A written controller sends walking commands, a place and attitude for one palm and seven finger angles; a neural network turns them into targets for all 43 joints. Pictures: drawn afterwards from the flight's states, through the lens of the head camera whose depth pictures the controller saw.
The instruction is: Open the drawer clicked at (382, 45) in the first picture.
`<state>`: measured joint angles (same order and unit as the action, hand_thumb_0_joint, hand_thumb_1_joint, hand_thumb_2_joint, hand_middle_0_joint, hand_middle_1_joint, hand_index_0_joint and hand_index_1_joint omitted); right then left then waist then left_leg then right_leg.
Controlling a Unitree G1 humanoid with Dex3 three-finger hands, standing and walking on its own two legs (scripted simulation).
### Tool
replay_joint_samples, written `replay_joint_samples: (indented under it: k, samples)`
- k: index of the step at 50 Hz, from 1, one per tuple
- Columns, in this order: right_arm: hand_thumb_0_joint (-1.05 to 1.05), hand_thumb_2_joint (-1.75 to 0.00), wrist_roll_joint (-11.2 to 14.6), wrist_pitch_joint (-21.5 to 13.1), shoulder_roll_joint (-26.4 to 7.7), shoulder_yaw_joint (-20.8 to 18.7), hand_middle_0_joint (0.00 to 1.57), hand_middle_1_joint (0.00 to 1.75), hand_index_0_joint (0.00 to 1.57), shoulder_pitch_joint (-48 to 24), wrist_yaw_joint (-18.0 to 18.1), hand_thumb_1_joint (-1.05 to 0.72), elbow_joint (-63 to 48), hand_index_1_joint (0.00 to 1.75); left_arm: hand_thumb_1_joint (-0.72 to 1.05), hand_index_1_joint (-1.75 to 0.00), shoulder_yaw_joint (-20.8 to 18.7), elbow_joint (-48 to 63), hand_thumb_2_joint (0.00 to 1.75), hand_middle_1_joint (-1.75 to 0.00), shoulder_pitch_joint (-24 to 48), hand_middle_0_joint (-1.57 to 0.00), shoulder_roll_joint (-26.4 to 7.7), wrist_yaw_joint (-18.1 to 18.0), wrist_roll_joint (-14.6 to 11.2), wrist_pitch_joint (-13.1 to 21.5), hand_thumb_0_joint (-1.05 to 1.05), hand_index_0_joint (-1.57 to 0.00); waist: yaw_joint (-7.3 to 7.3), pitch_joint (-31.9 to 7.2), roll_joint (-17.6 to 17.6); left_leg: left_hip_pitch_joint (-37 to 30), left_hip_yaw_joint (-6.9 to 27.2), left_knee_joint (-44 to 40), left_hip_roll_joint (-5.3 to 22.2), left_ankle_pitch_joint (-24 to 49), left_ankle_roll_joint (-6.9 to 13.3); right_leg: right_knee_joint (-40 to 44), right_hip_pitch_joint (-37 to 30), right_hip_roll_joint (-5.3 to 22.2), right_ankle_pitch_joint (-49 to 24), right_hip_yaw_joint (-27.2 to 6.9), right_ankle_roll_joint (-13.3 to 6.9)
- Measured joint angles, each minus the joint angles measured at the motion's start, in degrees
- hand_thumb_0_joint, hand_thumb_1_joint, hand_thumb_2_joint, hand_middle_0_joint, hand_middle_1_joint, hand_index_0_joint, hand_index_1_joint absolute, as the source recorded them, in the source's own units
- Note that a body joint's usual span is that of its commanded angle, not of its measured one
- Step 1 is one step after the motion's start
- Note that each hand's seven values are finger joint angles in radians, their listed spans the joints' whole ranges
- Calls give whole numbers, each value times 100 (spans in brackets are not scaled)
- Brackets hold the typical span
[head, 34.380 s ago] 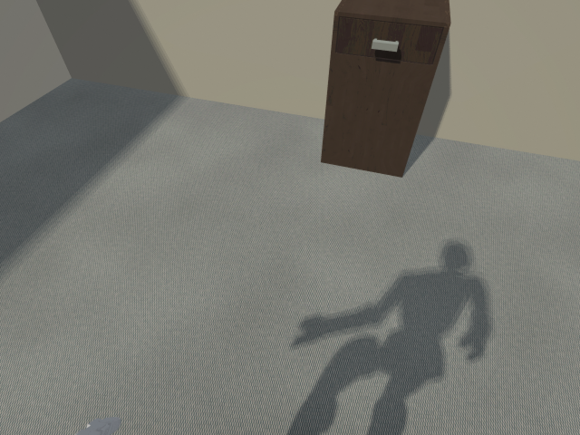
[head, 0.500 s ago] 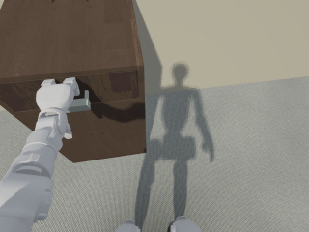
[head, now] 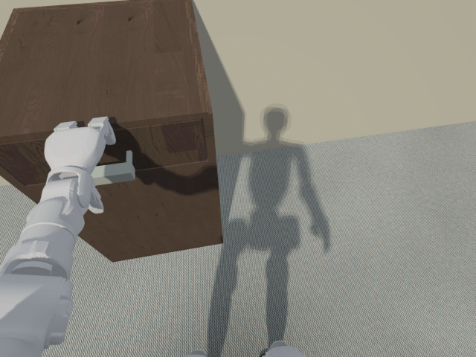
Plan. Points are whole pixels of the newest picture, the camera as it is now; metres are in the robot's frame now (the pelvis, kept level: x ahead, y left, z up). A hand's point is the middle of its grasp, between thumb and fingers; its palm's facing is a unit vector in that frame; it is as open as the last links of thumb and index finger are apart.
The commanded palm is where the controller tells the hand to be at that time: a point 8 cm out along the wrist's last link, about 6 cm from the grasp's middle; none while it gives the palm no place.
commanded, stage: lift the hand off the handle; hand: left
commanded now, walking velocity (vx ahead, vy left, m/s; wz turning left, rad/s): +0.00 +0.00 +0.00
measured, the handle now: (107, 165) +0.49 +0.26 -0.05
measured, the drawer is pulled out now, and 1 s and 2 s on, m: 0.00 0.00 0.00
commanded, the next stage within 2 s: draw the hand back to the body in 0.76 s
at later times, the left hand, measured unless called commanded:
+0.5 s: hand (78, 123) +0.48 +0.26 +0.10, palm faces -0.01 +0.03 -1.00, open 13.7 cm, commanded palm +0.45 +0.25 +0.14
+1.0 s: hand (79, 131) +0.46 +0.25 +0.10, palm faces -0.02 -0.02 -1.00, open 13.8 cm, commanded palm +0.42 +0.25 +0.16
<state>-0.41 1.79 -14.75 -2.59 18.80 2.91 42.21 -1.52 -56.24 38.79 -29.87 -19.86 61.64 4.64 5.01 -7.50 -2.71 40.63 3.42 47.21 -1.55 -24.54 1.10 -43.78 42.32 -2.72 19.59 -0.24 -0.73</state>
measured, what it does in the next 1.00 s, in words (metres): stands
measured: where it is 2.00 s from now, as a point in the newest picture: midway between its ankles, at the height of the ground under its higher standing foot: outside the picture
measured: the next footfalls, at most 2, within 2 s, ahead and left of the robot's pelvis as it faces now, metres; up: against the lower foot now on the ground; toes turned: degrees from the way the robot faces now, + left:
none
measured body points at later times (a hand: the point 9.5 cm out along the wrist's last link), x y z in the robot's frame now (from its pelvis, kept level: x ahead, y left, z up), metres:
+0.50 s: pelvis +0.00 +0.01 +0.01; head +0.06 -0.01 +0.46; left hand +0.47 +0.25 +0.15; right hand +0.02 -0.26 -0.12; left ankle -0.03 +0.11 -0.70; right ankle +0.01 -0.11 -0.70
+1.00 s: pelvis +0.03 +0.01 +0.02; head +0.08 -0.01 +0.47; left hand +0.46 +0.25 +0.15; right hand +0.09 -0.26 -0.11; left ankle -0.03 +0.11 -0.70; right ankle +0.01 -0.11 -0.70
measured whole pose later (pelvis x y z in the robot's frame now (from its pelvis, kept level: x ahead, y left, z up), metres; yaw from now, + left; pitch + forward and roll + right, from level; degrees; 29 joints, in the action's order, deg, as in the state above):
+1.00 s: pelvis +0.03 +0.01 +0.02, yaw -1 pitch +13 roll -1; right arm 1.8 4.9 -15.3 -3.6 18.3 1.1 39.5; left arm 3.2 -43.8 36.1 -28.1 -8.9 57.4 -3.0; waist 1.7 -8.0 -4.0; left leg 27.1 2.0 36.1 -1.6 -21.9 1.9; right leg -33.7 29.5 -2.3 17.5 -2.0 -0.2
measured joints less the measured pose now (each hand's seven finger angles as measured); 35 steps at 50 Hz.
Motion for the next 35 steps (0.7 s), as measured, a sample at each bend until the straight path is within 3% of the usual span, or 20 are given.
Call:
replay_joint_samples:
  k: [12, 17, 20, 26, 31, 35]
  samples:
    - [1, -90, 93, 1, -2, 23, 21, 30, 20, 14, -12, -91, -27, 30, -48, -124, 178, -250, 30, -124, 383, -45, -11, 219, -70, -235, 0, -45, 16, 75, -18, -307, -37, -293, -23, 180, 21, 275, -298, 32, -172, -47, 22]
    - [1, -90, 116, 2, 16, 37, 21, 30, 20, 64, -27, -91, 5, 30, -48, -124, 259, -164, 30, -123, 593, -41, -39, 141, -53, -236, 0, -42, -17, 56, -34, -450, -52, -402, -32, 222, 31, 373, -436, 45, -209, -66, 31]
    - [1, -90, 150, 32, 16, 69, 21, 30, 20, 59, -66, -91, 26, 30, -49, -123, 339, -338, 30, -122, 898, -38, -79, 161, -63, -405, 0, -39, -10, 35, -32, -525, -75, -486, -35, 253, 37, 438, -495, 49, -236, -92, 35]
    - [1, -90, 207, 129, -27, 99, 21, 30, 20, 127, -120, -91, -80, 30, -49, -121, 486, -687, 30, -121, 1128, -33, -69, 652, -176, -778, 0, -34, -10, -13, -85, -733, -180, -727, -18, 311, 58, 623, -647, 36, -301, -204, 52]
    - [1, -90, 208, 176, -26, 70, 21, 30, 20, 212, -58, -91, -209, 30, -48, -120, 336, -262, 30, -120, 746, -32, -6, 990, -193, -409, 0, -32, -37, 16, -75, -922, -235, -862, 1, 305, 72, 726, -804, 17, -298, -263, 56]
    - [1, -90, 176, 176, -14, 11, 21, 30, 20, 210, -42, -91, -246, 30, -48, -120, 128, 238, 30, -120, 445, -32, -1, 834, -72, -57, 0, -32, -80, 41, -41, -978, -237, -877, 16, 269, 66, 742, -858, 3, -266, -265, 46]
